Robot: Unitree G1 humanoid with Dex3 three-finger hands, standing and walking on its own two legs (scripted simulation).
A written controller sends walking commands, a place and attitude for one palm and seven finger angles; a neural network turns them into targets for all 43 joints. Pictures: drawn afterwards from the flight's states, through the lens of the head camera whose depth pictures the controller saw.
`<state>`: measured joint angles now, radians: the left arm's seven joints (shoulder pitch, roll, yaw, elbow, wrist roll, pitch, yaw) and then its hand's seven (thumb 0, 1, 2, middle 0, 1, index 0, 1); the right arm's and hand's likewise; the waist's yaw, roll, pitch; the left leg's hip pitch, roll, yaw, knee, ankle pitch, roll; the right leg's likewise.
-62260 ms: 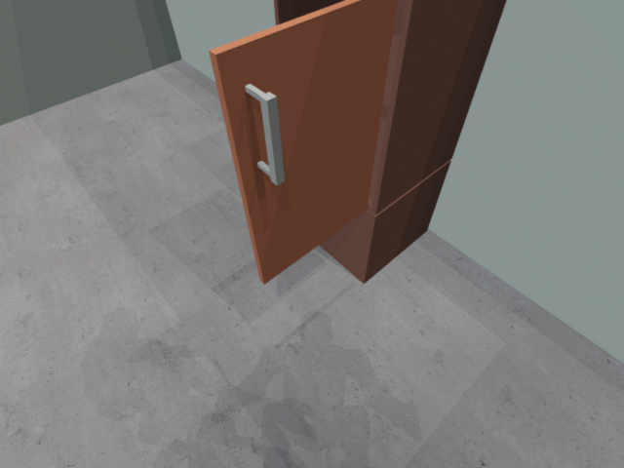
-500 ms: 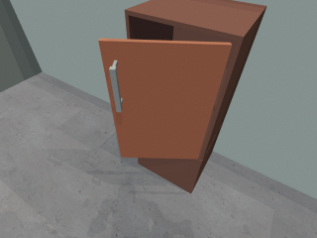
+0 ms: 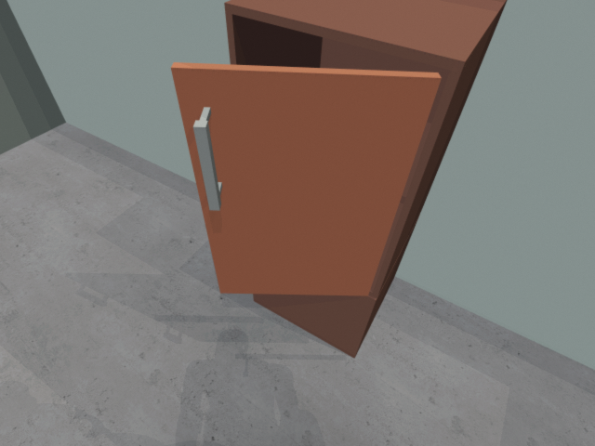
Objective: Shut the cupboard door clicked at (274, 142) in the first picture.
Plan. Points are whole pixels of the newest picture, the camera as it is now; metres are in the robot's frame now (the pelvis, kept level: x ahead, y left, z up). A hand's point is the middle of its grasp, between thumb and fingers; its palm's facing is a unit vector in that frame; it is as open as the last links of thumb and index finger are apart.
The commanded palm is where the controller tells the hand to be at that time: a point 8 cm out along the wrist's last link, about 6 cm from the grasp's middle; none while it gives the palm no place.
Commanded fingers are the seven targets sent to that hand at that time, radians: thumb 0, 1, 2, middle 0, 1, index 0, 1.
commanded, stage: shuffle to correct the standing spot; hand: left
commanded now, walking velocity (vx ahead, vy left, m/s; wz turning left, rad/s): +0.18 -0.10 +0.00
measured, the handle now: (210, 161) +0.51 +0.18 +0.11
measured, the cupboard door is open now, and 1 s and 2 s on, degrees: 31 31 31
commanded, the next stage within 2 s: come to a stop and stand still in 0.16 s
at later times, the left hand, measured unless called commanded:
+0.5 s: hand out of the picture +0.13 +0.16 -0.17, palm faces +0.03 -0.97 -0.25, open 7.3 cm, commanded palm none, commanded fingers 0.00 0.90 0.90 -0.20 -0.30 -0.20 -0.30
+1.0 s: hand out of the picture +0.04 +0.16 -0.17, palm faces +0.04 -0.98 -0.18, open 7.3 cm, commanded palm none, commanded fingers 0.00 0.90 0.90 -0.20 -0.30 -0.20 -0.30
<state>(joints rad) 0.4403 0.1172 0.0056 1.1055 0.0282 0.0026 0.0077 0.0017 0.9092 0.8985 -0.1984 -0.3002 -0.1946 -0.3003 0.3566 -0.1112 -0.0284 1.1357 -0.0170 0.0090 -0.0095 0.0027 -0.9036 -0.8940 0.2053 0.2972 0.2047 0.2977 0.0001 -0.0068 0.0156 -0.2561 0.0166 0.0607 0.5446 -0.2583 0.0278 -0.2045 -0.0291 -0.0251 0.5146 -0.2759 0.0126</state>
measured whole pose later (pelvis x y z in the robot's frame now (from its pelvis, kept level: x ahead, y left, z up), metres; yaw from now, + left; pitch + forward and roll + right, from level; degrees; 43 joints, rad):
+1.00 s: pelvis +0.05 -0.01 +0.01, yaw +0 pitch -2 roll +0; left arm 0.31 0.16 0.01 1.09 0.03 0.02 0.03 0.00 0.92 0.90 -0.20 -0.30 -0.19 -0.30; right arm 0.23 -0.16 -0.03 1.07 -0.02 0.01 -0.02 0.01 -0.94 -0.89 0.20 0.30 0.20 0.30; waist 0.02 -0.02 0.03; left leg -0.17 0.00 0.13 0.43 -0.24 0.04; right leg -0.24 -0.07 -0.11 0.41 -0.14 0.01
